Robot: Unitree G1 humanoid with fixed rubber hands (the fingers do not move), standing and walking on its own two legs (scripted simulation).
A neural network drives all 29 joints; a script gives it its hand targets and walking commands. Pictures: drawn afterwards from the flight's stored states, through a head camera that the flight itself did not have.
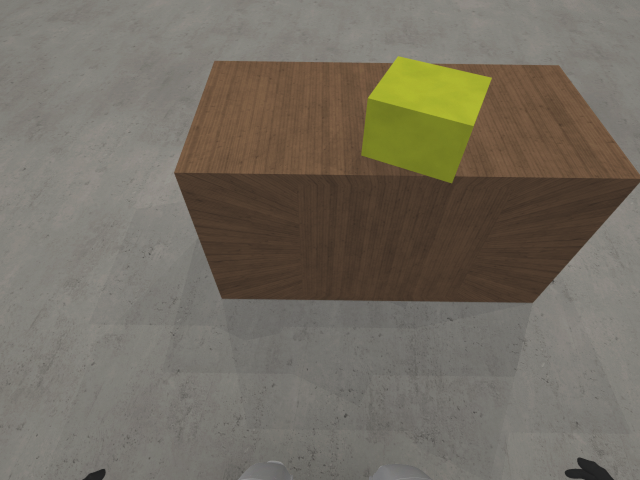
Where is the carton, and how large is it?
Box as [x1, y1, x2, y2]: [361, 56, 491, 182]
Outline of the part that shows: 398,56 368,97 361,155 451,182 491,78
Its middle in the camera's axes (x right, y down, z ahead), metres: +0.25 -0.28 +0.93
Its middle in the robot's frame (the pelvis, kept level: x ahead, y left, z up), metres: +0.87 -0.24 -0.07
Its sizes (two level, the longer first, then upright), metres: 0.226 0.205 0.157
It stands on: a pedestal, 0.59 m high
